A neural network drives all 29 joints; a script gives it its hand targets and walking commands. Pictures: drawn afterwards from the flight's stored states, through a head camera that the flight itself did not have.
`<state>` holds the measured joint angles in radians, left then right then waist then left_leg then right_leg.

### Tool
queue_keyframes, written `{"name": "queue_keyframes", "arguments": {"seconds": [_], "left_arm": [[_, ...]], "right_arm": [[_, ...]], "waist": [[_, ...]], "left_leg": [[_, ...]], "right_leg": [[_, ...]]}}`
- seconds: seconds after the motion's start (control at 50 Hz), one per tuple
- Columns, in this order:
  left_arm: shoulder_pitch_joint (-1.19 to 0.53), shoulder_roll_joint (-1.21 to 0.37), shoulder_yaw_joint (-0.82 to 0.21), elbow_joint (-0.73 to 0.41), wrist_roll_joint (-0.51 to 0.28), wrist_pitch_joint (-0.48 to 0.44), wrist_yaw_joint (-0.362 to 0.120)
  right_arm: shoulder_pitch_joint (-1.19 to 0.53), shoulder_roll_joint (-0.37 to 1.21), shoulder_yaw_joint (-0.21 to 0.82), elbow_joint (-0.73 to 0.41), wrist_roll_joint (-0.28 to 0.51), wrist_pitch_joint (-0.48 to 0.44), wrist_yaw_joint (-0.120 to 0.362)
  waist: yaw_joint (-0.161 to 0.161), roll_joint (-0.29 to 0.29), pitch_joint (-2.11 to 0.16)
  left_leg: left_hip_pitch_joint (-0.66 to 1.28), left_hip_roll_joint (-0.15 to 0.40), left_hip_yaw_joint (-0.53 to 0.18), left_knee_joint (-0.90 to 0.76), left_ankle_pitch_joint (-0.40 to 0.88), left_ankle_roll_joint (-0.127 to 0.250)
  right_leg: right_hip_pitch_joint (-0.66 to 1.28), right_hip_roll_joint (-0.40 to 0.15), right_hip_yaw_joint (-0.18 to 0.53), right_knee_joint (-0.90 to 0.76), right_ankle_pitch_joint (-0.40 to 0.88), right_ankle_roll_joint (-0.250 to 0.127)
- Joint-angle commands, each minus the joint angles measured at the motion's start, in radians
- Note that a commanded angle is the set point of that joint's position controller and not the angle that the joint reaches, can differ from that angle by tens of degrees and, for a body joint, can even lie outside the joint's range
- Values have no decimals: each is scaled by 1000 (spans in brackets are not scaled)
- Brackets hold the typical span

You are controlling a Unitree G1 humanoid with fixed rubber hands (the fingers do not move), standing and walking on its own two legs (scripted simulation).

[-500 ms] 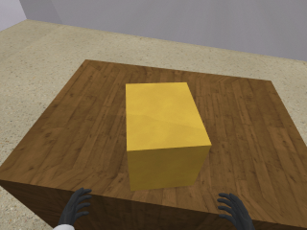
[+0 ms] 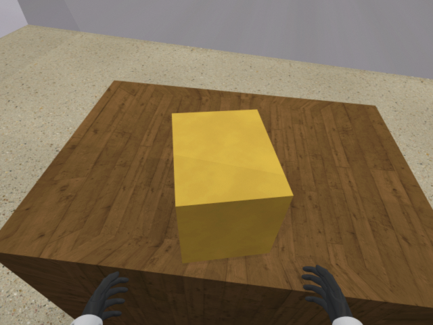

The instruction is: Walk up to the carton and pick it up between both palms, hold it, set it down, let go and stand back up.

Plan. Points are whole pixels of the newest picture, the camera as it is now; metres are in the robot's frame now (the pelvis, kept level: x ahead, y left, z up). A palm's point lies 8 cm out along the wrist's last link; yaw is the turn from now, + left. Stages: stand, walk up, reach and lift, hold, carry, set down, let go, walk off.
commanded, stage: let go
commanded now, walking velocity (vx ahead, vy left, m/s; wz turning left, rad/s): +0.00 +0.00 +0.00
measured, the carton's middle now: (221, 183) +0.44 +0.00 -0.02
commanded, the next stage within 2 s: stand in 0.32 s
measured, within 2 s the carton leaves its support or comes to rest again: neither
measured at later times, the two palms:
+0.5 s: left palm out of the picture +0.13 +0.28 -0.07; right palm (360, 315) +0.18 -0.26 -0.05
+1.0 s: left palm out of the picture +0.09 +0.32 -0.09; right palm out of the picture +0.06 -0.28 -0.09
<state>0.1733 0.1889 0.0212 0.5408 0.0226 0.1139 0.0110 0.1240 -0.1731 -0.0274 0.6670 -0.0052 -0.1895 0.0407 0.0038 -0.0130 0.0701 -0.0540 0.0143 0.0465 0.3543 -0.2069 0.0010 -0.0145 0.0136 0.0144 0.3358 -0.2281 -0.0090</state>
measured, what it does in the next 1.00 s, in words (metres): stands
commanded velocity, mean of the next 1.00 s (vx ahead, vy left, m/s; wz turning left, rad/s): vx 0.00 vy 0.00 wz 0.00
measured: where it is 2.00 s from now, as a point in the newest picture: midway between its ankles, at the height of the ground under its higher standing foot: outside the picture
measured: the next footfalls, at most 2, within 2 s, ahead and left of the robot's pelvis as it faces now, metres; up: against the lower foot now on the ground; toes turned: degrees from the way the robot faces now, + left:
none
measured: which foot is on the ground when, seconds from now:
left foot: down 0.00-1.00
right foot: down 0.00-1.00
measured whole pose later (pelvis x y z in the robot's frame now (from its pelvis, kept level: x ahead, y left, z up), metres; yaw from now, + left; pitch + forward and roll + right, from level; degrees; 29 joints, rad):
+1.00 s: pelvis -0.03 +0.02 +0.00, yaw +1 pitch -4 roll -1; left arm 0.19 0.37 0.03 0.79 0.01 -0.03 -0.01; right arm 0.25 -0.38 -0.03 0.78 -0.01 -0.03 0.01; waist -0.02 0.00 0.06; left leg -0.17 -0.01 0.05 0.44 -0.20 0.04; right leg -0.12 -0.01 0.01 0.41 -0.21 0.03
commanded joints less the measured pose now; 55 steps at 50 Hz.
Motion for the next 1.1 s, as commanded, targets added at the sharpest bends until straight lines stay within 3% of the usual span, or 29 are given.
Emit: {"name": "queue_keyframes", "arguments": {"seconds": [0.0, 0.28, 0.3, 0.34, 0.4, 0.42, 0.44, 0.46, 0.48, 0.5, 0.52, 0.54, 0.56, 0.62, 0.76, 0.86, 0.92, 1.04, 1.08], "left_arm": [[-79, 84, 25, -96, 7, -12, -5], [-94, 82, 18, -123, 10, -9, -11], [-1, 271, 104, -41, 1, -83, 4], [14, 287, 107, -10, -5, -119, 6], [-9, 232, 87, 4, -4, -140, -9], [-16, 232, 87, 13, -3, -144, -12], [-10, 235, 85, 19, -3, -142, -16], [-18, 244, 88, 24, -2, -144, -20], [-8, 257, 89, 33, -2, -147, -24], [-23, 264, 91, 38, 0, -148, -23], [-13, 266, 86, 46, -3, -150, -26], [-21, 284, 88, 49, -7, -152, -32], [-12, 291, 90, 56, -3, -153, -29], [-18, 308, 77, 76, -6, -157, -29], [-21, 337, 63, 118, -10, -158, -20], [4, 339, 51, 158, -12, -162, -15], [-19, 349, 44, 178, -13, -159, -14], [-5, 364, 34, 225, -15, -158, -8], [-8, 351, 29, 238, -15, -155, -5]], "right_arm": [[-7, -90, -29, -14, -21, 25, -16], [-19, -91, -36, -27, -26, 30, -27], [47, -317, -73, -47, -23, 91, -54], [28, -289, -82, -72, -3, 120, -65], [58, -268, -63, -81, 2, 128, -61], [54, -273, -61, -81, -3, 129, -57], [64, -276, -63, -91, -11, 133, -56], [49, -266, -60, -95, -11, 132, -48], [43, -279, -58, -90, -11, 131, -53], [59, -285, -62, -85, -12, 135, -51], [47, -287, -59, -85, -9, 135, -47], [65, -295, -60, -92, -5, 135, -44], [38, -319, -66, -92, -12, 138, -44], [51, -339, -63, -82, -10, 136, -45], [72, -352, -50, -21, -3, 137, -34], [58, -362, -43, 15, -2, 134, -34], [73, -372, -42, 38, -1, 134, -38], [70, -375, -31, 86, 4, 134, -34], [67, -383, -31, 95, -1, 136, -36]], "waist": [[-3, 51, -21], [0, 45, -13], [-2, 11, -92], [-3, 10, -83], [-15, 25, -90], [-12, 5, -84], [-16, 38, -67], [-15, 21, -60], [-6, 44, -56], [-16, 25, -43], [-5, 18, -48], [-22, 27, -45], [-7, 27, -45], [-10, 27, -31], [-12, 4, -21], [5, 29, -32], [-10, 27, -19], [-6, 18, -18], [-5, 39, -45]], "left_leg": [[121, -10, 18, -22, 202, -41], [132, -10, 22, -10, 201, -35], [-8, 95, -67, 84, 396, 22], [-42, 96, -66, 55, 262, 28], [-44, 96, -80, 59, 176, 33], [-51, 97, -82, 62, 163, 39], [-56, 94, -79, 63, 141, 42], [-59, 95, -85, 62, 142, 41], [-75, 99, -85, 62, 145, 42], [-74, 97, -88, 55, 120, 41], [-76, 101, -99, 51, 116, 47], [-66, 100, -97, 48, 104, 42], [-82, 103, -99, 48, 92, 48], [-108, 100, -108, 23, 24, 50], [-118, 101, -132, -4, -10, 41], [-157, 108, -138, -28, -37, 44], [-172, 108, -151, -48, -68, 42], [-164, 112, -147, -51, -28, 41], [-147, 111, -144, -58, -30, 43]], "right_leg": [[-171, 4, -31, -78, 101, -27], [-182, 6, -35, -68, 109, -21], [-124, -91, 38, 19, 284, -15], [-101, -107, 70, 26, 261, 0], [-133, -98, 79, 2, 179, 0], [-141, -100, 82, 5, 188, -7], [-154, -99, 82, 3, 163, -6], [-167, -96, 77, 4, 164, -6], [-157, -100, 86, 1, 158, -9], [-165, -101, 83, -3, 144, -9], [-164, -99, 86, -1, 147, -12], [-175, -101, 82, -1, 142, -9], [-166, -101, 82, -1, 115, -13], [-163, -103, 87, -11, 67, -9], [-171, -106, 83, -13, 5, -15], [-121, -117, 86, -8, -4, -13], [-123, -114, 79, 1, 16, -14], [-116, -123, 79, -1, 40, -10], [-106, -122, 73, -3, 34, -11]]}}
